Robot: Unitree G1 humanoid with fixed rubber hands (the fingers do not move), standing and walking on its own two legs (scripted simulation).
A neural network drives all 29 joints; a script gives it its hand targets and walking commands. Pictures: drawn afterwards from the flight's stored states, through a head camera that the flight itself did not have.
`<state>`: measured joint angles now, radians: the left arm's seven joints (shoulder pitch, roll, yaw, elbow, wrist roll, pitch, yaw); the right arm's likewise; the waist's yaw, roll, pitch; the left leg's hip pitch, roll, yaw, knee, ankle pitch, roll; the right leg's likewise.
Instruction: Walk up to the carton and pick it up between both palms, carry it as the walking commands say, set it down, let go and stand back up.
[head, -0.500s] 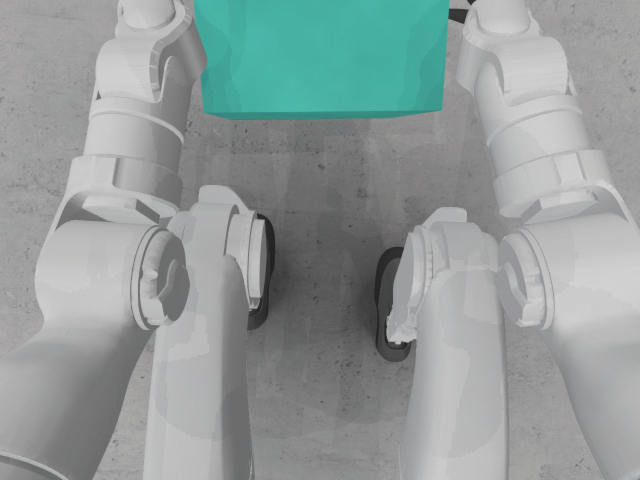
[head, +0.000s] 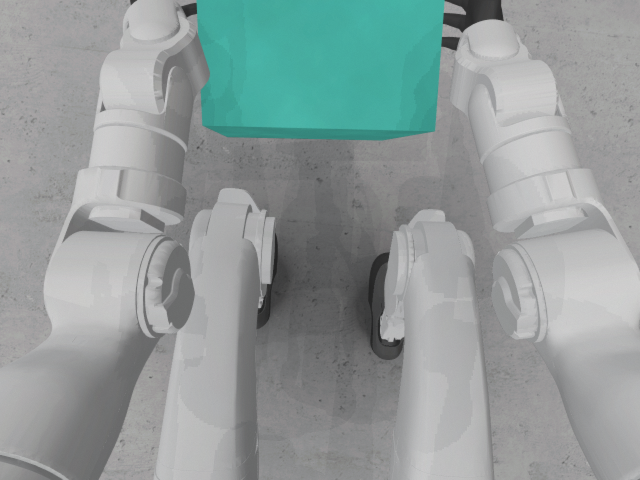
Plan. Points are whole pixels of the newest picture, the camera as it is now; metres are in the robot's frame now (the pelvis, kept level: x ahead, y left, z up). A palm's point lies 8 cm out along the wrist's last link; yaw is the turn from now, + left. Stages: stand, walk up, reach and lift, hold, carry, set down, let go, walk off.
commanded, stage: reach and lift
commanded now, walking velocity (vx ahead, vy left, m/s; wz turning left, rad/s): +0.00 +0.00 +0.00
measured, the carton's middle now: (313, 66) +0.52 +0.05 -0.16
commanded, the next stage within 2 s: none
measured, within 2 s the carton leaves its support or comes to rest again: neither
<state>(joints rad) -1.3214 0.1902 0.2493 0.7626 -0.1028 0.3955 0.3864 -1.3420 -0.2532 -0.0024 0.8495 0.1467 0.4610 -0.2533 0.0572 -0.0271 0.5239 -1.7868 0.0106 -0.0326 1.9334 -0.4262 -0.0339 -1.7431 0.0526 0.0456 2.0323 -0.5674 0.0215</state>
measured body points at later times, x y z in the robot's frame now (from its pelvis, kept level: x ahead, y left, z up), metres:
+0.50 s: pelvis -0.01 +0.00 +0.05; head +0.28 +0.01 +0.39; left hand +0.52 +0.19 +0.00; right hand +0.53 -0.11 -0.02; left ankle +0.18 +0.14 -0.41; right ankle +0.15 -0.12 -0.41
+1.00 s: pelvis +0.00 +0.00 +0.11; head +0.25 +0.01 +0.47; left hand +0.50 +0.19 +0.07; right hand +0.51 -0.11 +0.05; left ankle +0.18 +0.14 -0.41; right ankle +0.14 -0.12 -0.41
